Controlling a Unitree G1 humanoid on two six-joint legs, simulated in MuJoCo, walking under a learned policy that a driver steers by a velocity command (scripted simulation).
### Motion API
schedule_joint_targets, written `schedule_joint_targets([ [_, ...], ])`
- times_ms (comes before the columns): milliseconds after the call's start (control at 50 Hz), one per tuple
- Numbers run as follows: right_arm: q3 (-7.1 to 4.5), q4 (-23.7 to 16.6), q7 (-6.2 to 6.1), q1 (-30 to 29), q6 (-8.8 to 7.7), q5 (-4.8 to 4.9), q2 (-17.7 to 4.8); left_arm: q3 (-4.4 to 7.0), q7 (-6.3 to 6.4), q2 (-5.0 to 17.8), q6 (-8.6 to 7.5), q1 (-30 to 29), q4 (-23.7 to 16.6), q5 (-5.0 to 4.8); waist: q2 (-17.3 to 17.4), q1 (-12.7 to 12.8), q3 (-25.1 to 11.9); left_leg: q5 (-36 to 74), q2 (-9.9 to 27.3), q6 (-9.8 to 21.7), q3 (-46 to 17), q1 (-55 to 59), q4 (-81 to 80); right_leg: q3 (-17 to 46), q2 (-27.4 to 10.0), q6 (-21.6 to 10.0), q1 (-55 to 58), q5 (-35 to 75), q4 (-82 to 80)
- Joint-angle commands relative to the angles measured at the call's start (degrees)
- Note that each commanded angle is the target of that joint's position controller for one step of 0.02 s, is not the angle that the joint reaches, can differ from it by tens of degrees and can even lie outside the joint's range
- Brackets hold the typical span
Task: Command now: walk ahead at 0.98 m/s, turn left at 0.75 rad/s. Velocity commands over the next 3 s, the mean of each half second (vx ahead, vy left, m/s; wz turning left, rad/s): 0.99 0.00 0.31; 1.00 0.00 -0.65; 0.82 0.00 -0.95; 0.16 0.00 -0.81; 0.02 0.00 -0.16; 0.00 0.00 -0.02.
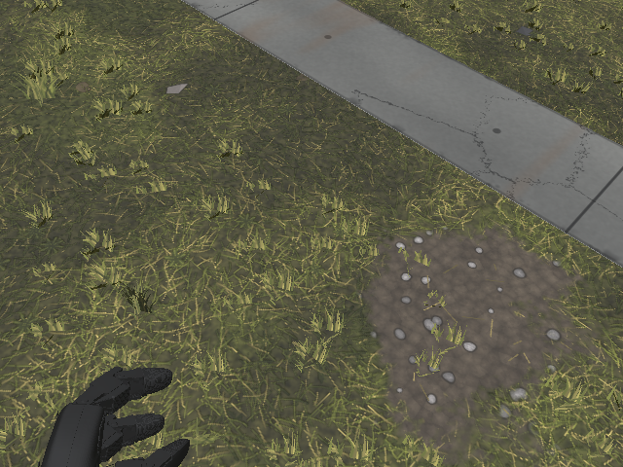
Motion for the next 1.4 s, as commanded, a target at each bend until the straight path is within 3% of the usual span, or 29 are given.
schedule_joint_targets([
  [20,-2.65,-3.86,-0.76,-1.86,-1.30,0.68,-9.81,1.65,0.16,4.53,-0.58,-6.48,-5.36,-2.17,8.57,-1.01,2.41,7.78,9.18,6.44,-9.90,-13.58,-8.82,-5.53,5.33,1.09,18.73,6.67,-13.42],
  [80,-2.81,-2.36,-1.31,-0.56,-0.50,-0.16,-9.44,3.37,-0.69,8.00,-1.38,-4.35,-4.93,-2.74,10.44,0.19,1.60,23.27,14.41,5.81,-13.36,2.03,-2.11,-4.98,4.96,-1.91,16.40,0.79,-17.09],
  [140,-1.26,-5.81,0.59,-7.54,-0.16,-4.30,-7.59,5.63,-0.02,13.59,-0.94,27.40,0.47,-2.52,8.01,15.72,-19.26,39.40,10.83,2.43,-7.40,-8.50,35.18,2.58,-2.83,-10.02,55.24,-14.99,-9.92],
  [160,0.34,-5.16,1.13,4.72,-1.11,0.41,-1.87,6.51,-1.06,16.01,-0.82,32.06,4.84,-1.22,-26.97,9.02,-27.30,-1.87,0.71,-2.06,-1.49,-31.42,56.86,39.41,-16.73,-21.90,73.95,-41.51,-23.85],
  [180,0.44,-4.61,0.55,2.68,-1.37,2.39,-6.31,5.21,-1.43,9.49,-0.66,29.07,3.67,-1.15,-20.09,10.35,-19.24,-5.12,6.40,-0.68,-2.20,-41.20,60.51,47.02,-16.85,-19.07,71.36,-55.51,-29.16],
  [200,0.05,-6.43,0.70,-7.41,-1.48,1.86,-9.36,4.49,-0.96,5.91,0.18,27.22,4.01,-1.01,-9.17,12.16,-10.04,-2.84,8.41,-0.25,-0.10,-43.75,61.55,35.99,-14.53,-16.33,64.12,-47.87,-28.44],
  [220,0.52,-8.42,0.67,-14.08,-1.70,0.19,-7.98,4.61,-1.44,7.14,0.63,26.65,5.27,-0.39,3.26,11.51,-3.56,-1.36,9.74,-0.07,1.90,-42.40,59.00,28.06,-11.40,-14.95,55.07,-36.32,-29.71],
  [240,0.52,-9.80,0.66,-16.95,-2.09,-1.01,-6.91,4.50,-1.96,7.10,0.45,24.96,6.05,-0.27,5.28,9.39,-0.54,0.51,11.52,0.00,1.97,-41.81,54.72,23.46,-9.64,-15.23,49.06,-29.72,-30.09],
  [340,1.24,-10.24,1.23,-15.51,-0.95,-0.82,-4.30,3.04,-3.12,4.52,0.24,21.94,9.08,-2.15,0.08,2.84,4.81,6.22,17.00,-1.85,4.83,-40.54,43.86,10.97,-5.66,-15.49,35.54,-18.68,-35.71],
  [520,0.88,-16.83,3.12,-35.06,-3.65,-0.63,-6.09,2.61,-0.80,7.87,1.56,30.98,13.81,-3.26,-0.80,8.41,8.89,27.72,11.71,-5.02,10.15,-25.77,7.45,0.30,-5.19,-12.60,37.63,-2.42,-40.36],
  [600,-3.17,-13.77,1.61,-15.26,-3.55,0.26,-13.65,3.11,-0.39,12.18,3.81,29.11,15.00,-0.82,-8.23,-4.86,-5.56,14.21,7.72,-2.22,11.55,0.48,6.87,-0.88,-4.77,-8.51,40.51,31.01,-11.23],
  [620,-4.30,-10.67,0.35,-0.11,-2.71,-0.42,-17.13,2.15,-0.27,9.21,3.74,26.84,12.64,0.64,-4.24,-11.05,-15.65,7.77,18.51,-0.50,1.35,22.89,12.14,-0.80,-2.25,-6.81,24.26,17.26,9.18],
  [640,-5.28,-8.59,1.02,3.94,-2.80,-2.59,-22.89,-0.87,-0.78,-3.32,2.17,38.54,11.19,-1.42,19.64,-2.75,-30.46,-16.57,33.95,7.93,-30.31,42.38,2.64,0.83,6.37,-5.24,5.56,-29.03,30.81],
  [660,-4.34,-7.65,1.32,5.07,-2.86,-2.37,-17.26,0.17,-0.50,1.81,1.39,34.83,11.53,-5.44,22.02,-4.93,-29.94,-29.94,33.78,7.39,-41.75,38.81,-9.69,4.00,4.80,-6.12,-0.66,-28.37,39.24],
  [680,-3.48,-6.68,0.94,1.26,-2.92,-1.61,-13.34,1.47,0.09,5.46,1.53,25.39,9.41,-6.55,17.53,-5.41,-15.98,-23.98,32.27,4.42,-31.70,30.19,-10.33,1.16,2.58,-6.11,-6.90,-24.65,42.13],
  [720,-2.42,-5.25,1.04,-5.89,-2.93,-2.58,-9.28,1.91,0.03,5.04,2.28,17.94,7.57,-3.63,6.24,-1.31,-5.07,-4.45,28.84,2.53,-14.53,10.56,-10.27,-0.57,-2.13,-6.08,-2.67,-18.05,37.60],
  [820,-2.46,-2.30,1.02,-14.27,-3.43,-2.31,-7.03,2.12,-1.60,0.83,7.46,17.56,5.16,-3.51,7.35,6.12,5.13,11.25,26.44,0.90,7.65,-6.65,-16.75,-0.67,-6.61,-5.25,0.31,-15.28,32.17],
  [960,-3.55,-1.24,-0.76,-10.60,-3.23,-2.67,-15.17,2.00,-4.64,3.54,6.24,4.15,0.31,-2.74,0.38,3.36,9.32,21.71,23.15,-2.08,23.80,1.11,-18.57,-9.78,-3.11,-7.48,1.56,6.06,6.73],
  [1000,-3.95,-1.48,-0.94,-10.31,-2.18,-2.68,-17.77,2.93,-5.58,6.18,5.78,3.06,-0.53,-3.07,2.16,4.22,7.89,45.10,22.98,-3.70,26.43,6.98,-13.99,-15.31,1.14,-9.18,6.69,4.18,1.68],
  [1060,-5.18,-3.21,-1.17,-12.02,0.25,-1.70,-22.30,6.29,-5.17,12.95,7.10,19.93,1.99,-4.21,9.60,14.63,-2.64,82.49,25.14,-3.06,26.06,9.16,11.95,-19.51,8.57,-12.56,27.77,-10.49,4.42],
  [1080,-4.94,-4.34,-0.91,-14.65,0.11,-1.17,-21.27,8.88,-4.23,17.60,7.71,34.09,6.03,-3.96,7.47,21.30,-8.58,75.97,23.12,-3.76,24.53,-1.36,30.78,-15.37,9.57,-15.19,48.26,-9.47,-0.40],
  [1100,-2.21,-6.00,-0.44,-15.07,-1.74,-1.57,-11.40,9.80,-3.13,21.13,8.51,34.53,7.83,-3.97,-12.40,18.09,-3.36,12.84,9.84,-6.84,23.44,-19.56,60.57,-2.19,4.78,-19.38,56.25,-7.39,-6.46],
  [1120,0.34,-10.66,0.53,-4.95,-4.85,-0.93,-5.09,7.61,-3.59,20.77,6.60,27.19,3.77,-1.87,-22.68,5.19,-15.74,-14.41,3.29,-6.93,7.43,-40.52,74.12,37.89,-7.36,-32.40,68.87,-31.66,-20.65],
  [1140,-0.55,-12.22,1.13,-14.10,-6.96,-0.14,-12.58,6.74,-3.82,14.44,5.42,27.10,1.90,-1.67,-10.28,10.57,-16.93,-6.64,7.07,-3.43,0.29,-42.33,69.55,45.73,-9.17,-28.04,65.54,-46.55,-30.99],
  [1160,-1.03,-13.83,0.95,-19.51,-7.23,1.38,-13.33,6.37,-4.09,13.01,4.07,26.81,2.78,-0.94,-2.14,9.09,-6.88,-3.75,8.32,-2.51,2.00,-43.95,63.93,43.51,-8.78,-24.85,56.06,-45.83,-33.67],
  [1180,-0.65,-13.07,0.27,-19.00,-6.73,0.09,-11.86,5.77,-4.42,11.45,3.13,23.85,2.77,-1.14,7.19,5.67,-4.15,-1.20,11.41,-2.69,1.46,-39.88,57.62,38.73,-7.69,-22.71,47.22,-40.28,-32.16],
  [1240,-1.47,-11.24,-0.03,-15.17,-3.51,-2.09,-11.62,5.08,-3.14,10.17,2.99,15.93,0.97,-1.53,6.55,0.43,1.19,1.86,14.69,-6.31,1.32,-28.63,45.80,23.46,0.35,-20.99,27.70,-28.61,-31.73],
  [1320,-0.39,-15.13,-0.58,-26.71,-2.77,-4.14,-8.07,5.08,-0.21,10.24,4.03,16.15,1.81,-2.36,4.17,3.56,5.86,14.92,11.22,-10.79,7.62,-22.10,22.60,9.99,6.96,-17.92,16.80,-0.30,-28.03],
  [1400,-1.42,-17.29,0.43,-30.25,-2.53,-2.22,-8.43,6.22,0.89,11.11,6.98,20.95,4.63,-3.03,-2.65,7.68,-0.74,27.92,4.20,-11.78,8.26,-12.18,5.25,12.56,9.21,-11.62,20.83,-4.50,-20.71],
])
Next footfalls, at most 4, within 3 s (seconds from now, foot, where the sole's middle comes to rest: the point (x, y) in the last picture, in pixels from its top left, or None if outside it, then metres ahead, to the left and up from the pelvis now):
0.12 right None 0.33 -0.15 -0.77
0.62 left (204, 368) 0.73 0.19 -0.77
1.08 right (317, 239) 1.11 -0.11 -0.77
1.50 left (321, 144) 1.51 -0.15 -0.77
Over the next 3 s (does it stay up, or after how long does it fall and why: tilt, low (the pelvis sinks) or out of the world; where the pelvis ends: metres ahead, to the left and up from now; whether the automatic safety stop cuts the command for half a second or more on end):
stays up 1.36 -0.15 0.00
